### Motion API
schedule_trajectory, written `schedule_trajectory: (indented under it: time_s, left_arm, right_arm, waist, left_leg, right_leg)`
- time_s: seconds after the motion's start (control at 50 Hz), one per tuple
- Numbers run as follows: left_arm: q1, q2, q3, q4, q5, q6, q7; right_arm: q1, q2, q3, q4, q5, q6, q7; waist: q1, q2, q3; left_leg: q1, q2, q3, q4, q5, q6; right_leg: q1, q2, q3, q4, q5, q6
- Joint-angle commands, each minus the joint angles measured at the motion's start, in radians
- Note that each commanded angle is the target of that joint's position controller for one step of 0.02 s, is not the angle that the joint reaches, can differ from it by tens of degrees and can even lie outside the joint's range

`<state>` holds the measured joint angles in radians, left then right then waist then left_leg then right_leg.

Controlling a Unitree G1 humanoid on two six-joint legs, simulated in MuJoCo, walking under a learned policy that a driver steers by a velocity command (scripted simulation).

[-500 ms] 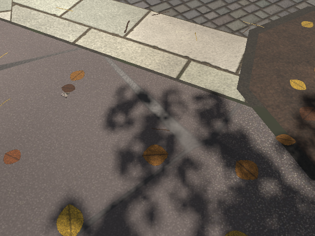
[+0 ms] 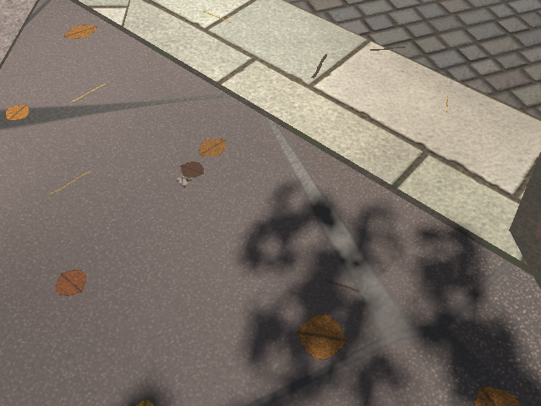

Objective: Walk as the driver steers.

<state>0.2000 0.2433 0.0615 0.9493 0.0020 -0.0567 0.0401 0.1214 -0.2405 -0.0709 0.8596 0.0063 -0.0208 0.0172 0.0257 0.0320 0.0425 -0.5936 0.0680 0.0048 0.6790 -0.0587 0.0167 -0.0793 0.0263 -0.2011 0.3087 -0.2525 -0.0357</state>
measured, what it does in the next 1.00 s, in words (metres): steps on the spot: left foot, then right foot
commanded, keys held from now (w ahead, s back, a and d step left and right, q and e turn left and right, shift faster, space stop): q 0.20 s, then e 0.80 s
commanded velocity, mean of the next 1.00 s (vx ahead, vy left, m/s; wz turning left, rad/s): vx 0.03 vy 0.00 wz -0.12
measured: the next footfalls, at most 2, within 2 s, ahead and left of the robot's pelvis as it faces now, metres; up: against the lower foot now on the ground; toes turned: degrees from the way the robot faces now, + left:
left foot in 0.08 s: +0.17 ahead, +0.11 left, +0.00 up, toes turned +5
right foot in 0.50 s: +0.13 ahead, -0.12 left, +0.00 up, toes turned +4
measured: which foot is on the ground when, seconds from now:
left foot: up 0.00-0.06, down 0.08-0.52, up 0.54-0.78, down 0.80-1.00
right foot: down 0.00-0.08, up 0.10-0.48, down 0.50-0.80, up 0.82-1.00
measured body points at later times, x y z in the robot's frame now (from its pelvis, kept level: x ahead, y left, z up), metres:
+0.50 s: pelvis +0.08 +0.01 -0.01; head +0.10 +0.01 +0.44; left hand +0.13 +0.29 -0.14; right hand +0.27 -0.21 -0.12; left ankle +0.13 +0.11 -0.74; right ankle +0.09 -0.13 -0.74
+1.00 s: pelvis +0.08 +0.03 +0.00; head +0.12 +0.05 +0.45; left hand +0.26 +0.31 -0.12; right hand +0.16 -0.26 -0.10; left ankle +0.10 +0.13 -0.74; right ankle +0.04 -0.12 -0.65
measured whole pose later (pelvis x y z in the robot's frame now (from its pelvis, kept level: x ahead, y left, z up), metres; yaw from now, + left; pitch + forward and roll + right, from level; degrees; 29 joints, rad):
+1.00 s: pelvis +0.08 +0.03 +0.00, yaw -12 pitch +2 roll -1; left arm 0.16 0.34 0.12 0.80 -0.02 0.05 0.04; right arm 0.15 -0.24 -0.06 0.78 -0.02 -0.01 -0.04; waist 0.00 -0.05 0.03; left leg -0.22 0.00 0.07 0.41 -0.23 0.04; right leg -0.55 0.02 0.09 1.14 -0.40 0.08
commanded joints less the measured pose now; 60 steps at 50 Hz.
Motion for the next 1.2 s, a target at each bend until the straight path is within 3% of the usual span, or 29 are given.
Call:
schedule_trajectory:
  time_s: [0.02,0.06,0.08,0.1,0.12,0.14,0.16,0.18,0.2,0.24,0.36,0.48,0.5,0.52,0.54,0.58,0.62,0.66,0.72,0.78,0.8,0.82,0.84,0.86,0.9,0.96,1.04,1.14,1.2]
  left_arm:
    - [-0.033,0.184,0.045,-0.054,-0.021,0.016,0.016]
    - [-0.06,0.183,0.048,-0.07,-0.031,0.03,0.022]
    - [-0.009,0.171,0.045,-0.071,-0.018,0.032,0.019]
    - [0.015,0.107,0.024,-0.106,0.028,0.025,0.007]
    - [0.029,0.091,0.01,-0.127,0.026,0.015,-0.009]
    - [-0.025,0.129,0.02,-0.127,-0.006,0.014,-0.021]
    - [-0.064,0.133,0.023,-0.134,-0.021,0.02,-0.018]
    - [-0.079,0.137,0.028,-0.124,-0.008,0.03,-0.005]
    - [-0.089,0.154,0.037,-0.131,0.004,0.041,0.007]
    - [-0.039,0.138,0.036,-0.111,0.0,0.057,0.011]
    - [-0.033,0.086,0.01,-0.079,-0.008,0.065,0.006]
    - [-0.013,0.136,0.02,-0.087,-0.004,0.058,-0.016]
    - [-0.005,0.161,0.023,-0.093,0.007,0.058,-0.018]
    - [-0.006,0.228,0.038,-0.099,0.002,0.058,-0.015]
    - [-0.009,0.245,0.05,-0.1,-0.011,0.058,-0.018]
    - [0.001,0.214,0.048,-0.114,0.009,0.042,-0.008]
    - [0.02,0.23,0.058,-0.121,0.003,0.021,-0.001]
    - [-0.006,0.223,0.064,-0.131,-0.023,0.027,0.007]
    - [-0.028,0.224,0.073,-0.145,-0.031,0.067,0.015]
    - [-0.076,0.207,0.068,-0.176,-0.041,0.087,0.017]
    - [-0.046,0.168,0.057,-0.179,-0.032,0.09,0.018]
    - [0.018,0.082,0.036,-0.175,-0.007,0.087,0.009]
    - [0.024,0.144,0.054,-0.208,-0.012,0.07,0.007]
    - [0.018,0.222,0.078,-0.188,-0.02,0.067,0.004]
    - [0.038,0.218,0.088,-0.15,-0.025,0.088,0.012]
    - [-0.008,0.171,0.073,-0.191,-0.025,0.098,0.004]
    - [-0.088,0.142,0.052,-0.26,-0.024,0.095,-0.011]
    - [-0.105,0.137,0.039,-0.307,-0.021,0.1,-0.04]
    - [-0.09,0.138,0.041,-0.318,-0.019,0.106,-0.051]
  right_arm:
    - [-0.008,-0.091,-0.025,-0.09,-0.001,-0.001,0.017]
    - [0.088,-0.116,-0.043,-0.079,0.0,-0.007,0.022]
    - [0.163,-0.193,-0.072,-0.07,-0.005,-0.012,0.01]
    - [0.2,-0.305,-0.097,-0.081,-0.015,-0.007,-0.014]
    - [0.205,-0.289,-0.081,-0.104,-0.029,-0.009,-0.01]
    - [0.169,-0.233,-0.066,-0.128,-0.022,-0.01,-0.003]
    - [0.091,-0.201,-0.058,-0.145,-0.007,-0.012,-0.006]
    - [0.044,-0.181,-0.053,-0.156,0.007,-0.007,-0.011]
    - [0.016,-0.171,-0.049,-0.163,0.01,0.001,-0.019]
    - [-0.003,-0.153,-0.04,-0.172,-0.016,0.007,-0.029]
    - [0.003,-0.099,-0.006,-0.122,-0.043,-0.002,-0.044]
    - [0.004,-0.168,-0.019,-0.099,-0.005,0.015,-0.061]
    - [0.012,-0.157,-0.019,-0.101,-0.003,0.015,-0.066]
    - [0.035,-0.128,-0.017,-0.117,-0.02,0.011,-0.068]
    - [-0.031,-0.106,-0.017,-0.134,-0.026,0.007,-0.068]
    - [-0.111,-0.1,-0.022,-0.157,-0.016,0.008,-0.069]
    - [-0.096,-0.108,-0.033,-0.154,-0.009,0.014,-0.063]
    - [-0.085,-0.088,-0.028,-0.151,-0.002,0.011,-0.06]
    - [-0.078,-0.065,-0.017,-0.149,0.011,0.0,-0.05]
    - [0.039,-0.104,-0.033,-0.11,0.017,-0.003,-0.032]
    - [0.071,-0.151,-0.047,-0.103,0.007,0.002,-0.036]
    - [0.067,-0.221,-0.058,-0.122,-0.014,0.016,-0.053]
    - [0.058,-0.246,-0.057,-0.139,-0.056,0.014,-0.041]
    - [0.01,-0.198,-0.044,-0.159,-0.056,0.004,-0.04]
    - [-0.075,-0.147,-0.028,-0.177,-0.031,-0.007,-0.043]
    - [-0.033,-0.147,-0.022,-0.155,-0.025,-0.005,-0.06]
    - [0.034,-0.181,-0.032,-0.134,-0.022,0.008,-0.077]
    - [0.008,-0.229,-0.049,-0.139,-0.013,0.017,-0.061]
    - [0.023,-0.242,-0.053,-0.124,0.01,0.019,-0.046]
  waist:
    - [-0.024,-0.122,-0.063]
    - [-0.078,-0.096,-0.105]
    - [-0.099,0.008,-0.164]
    - [-0.062,0.237,-0.238]
    - [-0.057,0.241,-0.401]
    - [-0.078,0.107,-0.381]
    - [-0.057,0.045,-0.282]
    - [-0.04,-0.024,-0.212]
    - [-0.023,-0.002,-0.18]
    - [0.0,0.064,-0.187]
    - [-0.025,0.104,-0.186]
    - [-0.009,0.065,-0.092]
    - [-0.016,0.012,-0.082]
    - [-0.065,-0.147,-0.087]
    - [-0.042,-0.262,-0.04]
    - [0.005,-0.294,-0.041]
    - [0.01,-0.231,-0.075]
    - [-0.008,-0.169,-0.104]
    - [-0.003,-0.201,-0.146]
    - [-0.063,-0.202,-0.156]
    - [-0.052,-0.124,-0.175]
    - [-0.007,0.166,-0.184]
    - [-0.01,0.275,-0.176]
    - [0.002,0.14,-0.129]
    - [0.03,0.05,-0.077]
    - [-0.001,0.086,-0.059]
    - [-0.05,0.094,-0.084]
    - [-0.056,0.12,-0.087]
    - [-0.049,0.124,-0.092]
  left_leg:
    - [0.062,-0.012,0.025,-0.038,-0.095,0.029]
    - [0.204,-0.073,0.071,-0.172,-0.047,0.071]
    - [0.38,-0.05,-0.021,-0.243,0.272,0.118]
    - [0.635,0.179,-0.336,-0.193,0.784,0.252]
    - [0.771,0.324,-0.623,-0.249,0.685,0.424]
    - [0.71,0.277,-0.547,-0.283,0.518,0.381]
    - [0.609,0.226,-0.445,-0.302,0.37,0.319]
    - [0.507,0.179,-0.386,-0.329,0.232,0.266]
    - [0.42,0.148,-0.361,-0.352,0.13,0.242]
    - [0.341,0.118,-0.297,-0.37,0.12,0.233]
    - [0.267,0.1,-0.192,-0.409,-0.097,0.21]
    - [0.318,0.12,-0.21,-0.344,-0.208,0.144]
    - [0.31,0.087,-0.17,-0.268,-0.18,0.1]
    - [0.278,-0.024,-0.051,-0.141,-0.204,0.047]
    - [0.209,-0.123,0.049,-0.062,-0.22,-0.001]
    - [0.121,-0.146,-0.005,0.084,-0.356,-0.005]
    - [0.028,-0.133,-0.065,0.267,-0.499,-0.014]
    - [0.024,-0.107,-0.078,0.189,-0.452,-0.032]
    - [0.173,-0.131,-0.046,-0.003,-0.334,-0.052]
    - [0.4,-0.132,-0.018,-0.314,-0.102,-0.036]
    - [0.544,-0.027,-0.095,-0.352,-0.038,-0.002]
    - [0.658,0.214,-0.325,-0.337,0.253,0.094]
    - [0.556,0.375,-0.522,-0.37,0.316,0.244]
    - [0.515,0.34,-0.458,-0.385,0.254,0.263]
    - [0.479,0.214,-0.261,-0.372,0.136,0.177]
    - [0.473,0.178,-0.141,-0.384,0.215,0.193]
    - [0.583,0.222,-0.108,-0.396,0.202,0.224]
    - [0.515,0.238,-0.013,-0.391,0.196,0.216]
    - [0.515,0.252,-0.015,-0.337,0.218,0.198]
  right_leg:
    - [0.05,-0.319,0.078,0.06,0.66,-0.121]
    - [0.04,-0.275,0.046,0.252,0.723,-0.071]
    - [-0.045,-0.193,0.02,0.453,0.586,-0.005]
    - [-0.352,-0.06,0.0,0.785,-0.055,0.075]
    - [-0.525,0.056,0.193,1.012,-0.485,0.085]
    - [-0.567,0.001,0.291,1.054,-0.424,0.067]
    - [-0.597,-0.03,0.285,1.01,-0.337,0.058]
    - [-0.586,-0.058,0.278,0.933,-0.268,0.064]
    - [-0.543,-0.071,0.278,0.863,-0.219,0.067]
    - [-0.452,-0.064,0.25,0.816,-0.162,0.077]
    - [-0.252,-0.104,0.23,0.509,-0.071,0.097]
    - [-0.198,-0.057,0.176,0.203,0.042,0.019]
    - [-0.19,-0.106,0.253,0.155,0.147,-0.018]
    - [-0.192,-0.203,0.392,0.12,0.273,-0.076]
    - [-0.216,-0.265,0.522,0.042,0.208,-0.149]
    - [-0.151,-0.315,0.637,0.004,0.264,-0.194]
    - [-0.053,-0.33,0.65,0.04,0.438,-0.217]
    - [-0.001,-0.282,0.594,0.082,0.502,-0.17]
    - [-0.027,-0.226,0.569,0.1,0.525,-0.144]
    - [-0.116,-0.161,0.567,0.136,0.35,-0.09]
    - [-0.232,-0.111,0.527,0.226,0.157,-0.042]
    - [-0.433,0.03,0.382,0.489,-0.259,0.028]
    - [-0.538,0.051,0.364,0.666,-0.438,0.059]
    - [-0.538,0.0,0.391,0.812,-0.375,0.069]
    - [-0.559,-0.02,0.358,0.879,-0.238,0.088]
    - [-0.567,-0.027,0.309,0.895,-0.129,0.125]
    - [-0.582,-0.07,0.27,0.721,-0.103,0.153]
    - [-0.411,-0.088,0.181,0.521,-0.109,0.119]
    - [-0.317,-0.059,0.151,0.372,-0.106,0.073]
Velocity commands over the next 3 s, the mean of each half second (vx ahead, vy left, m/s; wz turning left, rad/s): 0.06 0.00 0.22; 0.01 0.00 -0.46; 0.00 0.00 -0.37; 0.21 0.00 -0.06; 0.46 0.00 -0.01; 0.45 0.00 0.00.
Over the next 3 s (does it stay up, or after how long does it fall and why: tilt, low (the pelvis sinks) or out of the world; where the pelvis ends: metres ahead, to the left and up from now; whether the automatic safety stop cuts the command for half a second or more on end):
stays up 0.63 -0.30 -0.02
